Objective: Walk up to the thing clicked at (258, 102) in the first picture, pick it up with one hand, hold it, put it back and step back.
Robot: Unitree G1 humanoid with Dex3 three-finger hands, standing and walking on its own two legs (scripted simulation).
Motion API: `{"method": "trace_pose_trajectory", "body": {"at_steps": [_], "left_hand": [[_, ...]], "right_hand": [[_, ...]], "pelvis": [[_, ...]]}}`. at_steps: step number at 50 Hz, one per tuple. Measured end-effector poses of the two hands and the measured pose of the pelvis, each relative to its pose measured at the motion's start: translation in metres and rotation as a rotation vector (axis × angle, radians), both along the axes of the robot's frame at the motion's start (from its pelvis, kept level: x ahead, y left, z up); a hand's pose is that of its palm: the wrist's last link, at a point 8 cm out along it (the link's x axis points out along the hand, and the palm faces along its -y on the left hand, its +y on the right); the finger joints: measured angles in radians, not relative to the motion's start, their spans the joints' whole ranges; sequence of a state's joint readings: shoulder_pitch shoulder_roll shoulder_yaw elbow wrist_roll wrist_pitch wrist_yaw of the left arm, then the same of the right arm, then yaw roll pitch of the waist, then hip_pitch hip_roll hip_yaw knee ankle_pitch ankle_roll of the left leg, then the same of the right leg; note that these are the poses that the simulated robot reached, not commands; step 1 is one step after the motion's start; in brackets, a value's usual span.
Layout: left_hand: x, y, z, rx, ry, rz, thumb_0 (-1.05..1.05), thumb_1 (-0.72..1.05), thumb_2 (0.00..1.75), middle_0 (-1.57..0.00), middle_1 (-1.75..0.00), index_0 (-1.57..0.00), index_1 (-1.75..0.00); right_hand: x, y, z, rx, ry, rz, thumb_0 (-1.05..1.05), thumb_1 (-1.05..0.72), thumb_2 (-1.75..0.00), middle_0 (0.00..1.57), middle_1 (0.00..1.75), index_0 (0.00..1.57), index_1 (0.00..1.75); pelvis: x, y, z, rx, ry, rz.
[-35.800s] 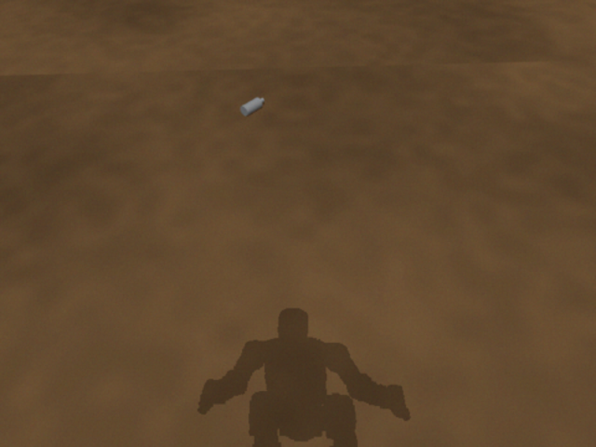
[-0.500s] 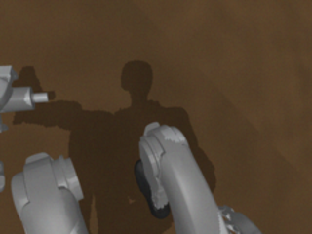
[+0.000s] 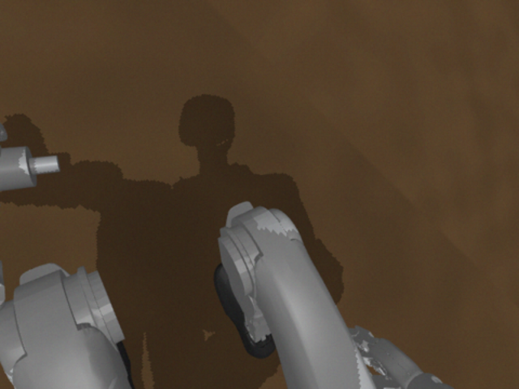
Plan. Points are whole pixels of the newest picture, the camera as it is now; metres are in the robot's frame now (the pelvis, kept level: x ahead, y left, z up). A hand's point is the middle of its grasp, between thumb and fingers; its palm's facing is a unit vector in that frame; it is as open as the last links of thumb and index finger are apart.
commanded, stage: close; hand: left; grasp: from above
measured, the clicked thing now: out of the picture +0.46 +0.25 -0.27
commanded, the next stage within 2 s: settle in 1.40 s
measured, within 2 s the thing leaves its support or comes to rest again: leaves its support in 1.86 s
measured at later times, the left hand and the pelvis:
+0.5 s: hand out of the picture +0.45 +0.27 -0.24, palm faces -0.46 -0.06 -0.89, open 9.7 cm; pelvis +0.00 +0.00 +0.00, yaw -1 degrees
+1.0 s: hand out of the picture +0.45 +0.27 -0.24, palm faces -0.47 -0.07 -0.88, open 9.4 cm; pelvis +0.00 +0.00 +0.01, yaw -1 degrees
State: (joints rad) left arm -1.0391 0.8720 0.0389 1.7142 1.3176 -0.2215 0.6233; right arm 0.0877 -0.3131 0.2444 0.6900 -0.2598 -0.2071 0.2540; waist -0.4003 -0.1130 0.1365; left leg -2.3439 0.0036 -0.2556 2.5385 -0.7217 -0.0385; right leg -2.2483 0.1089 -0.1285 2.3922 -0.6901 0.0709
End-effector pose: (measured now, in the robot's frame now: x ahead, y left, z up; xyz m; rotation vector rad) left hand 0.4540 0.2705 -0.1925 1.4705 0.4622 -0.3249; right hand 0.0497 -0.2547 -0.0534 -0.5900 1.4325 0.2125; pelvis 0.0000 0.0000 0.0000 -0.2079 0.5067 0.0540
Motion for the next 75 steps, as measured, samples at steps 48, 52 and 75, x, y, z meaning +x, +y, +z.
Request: {"method": "trace_pose_trajectory", "body": {"at_steps": [48, 52, 75], "left_hand": [[0.0, -0.001, 0.009, -0.009, -0.019, -0.047, -0.01, 0.14, 0.49, -0.66, -0.52, -0.68, -0.5], [0.001, -0.001, 0.009, -0.009, -0.021, -0.049, -0.01, 0.15, 0.47, -0.68, -0.49, -0.7, -0.46], [0.002, 0.0, 0.011, -0.01, -0.029, -0.05, -0.01, 0.18, 0.33, -0.79, -0.33, -0.8, -0.31]], "right_hand": [[-0.01, -0.001, 0.012, -0.031, 0.013, 0.018, 0.0, -0.91, -0.9, 0.2, 0.3, 0.2, 0.3], [-0.009, -0.002, 0.012, -0.035, 0.01, 0.017, 0.0, -0.91, -0.9, 0.2, 0.3, 0.2, 0.3], [-0.003, -0.008, 0.014, -0.063, -0.011, 0.027, 0.0, -0.91, -0.9, 0.2, 0.3, 0.2, 0.3]], "pelvis": [[-0.005, -0.001, 0.006, -0.006, -0.014, -0.008], [-0.005, -0.001, 0.006, -0.005, -0.014, -0.009], [-0.006, -0.001, 0.005, -0.006, -0.014, -0.007]]}}
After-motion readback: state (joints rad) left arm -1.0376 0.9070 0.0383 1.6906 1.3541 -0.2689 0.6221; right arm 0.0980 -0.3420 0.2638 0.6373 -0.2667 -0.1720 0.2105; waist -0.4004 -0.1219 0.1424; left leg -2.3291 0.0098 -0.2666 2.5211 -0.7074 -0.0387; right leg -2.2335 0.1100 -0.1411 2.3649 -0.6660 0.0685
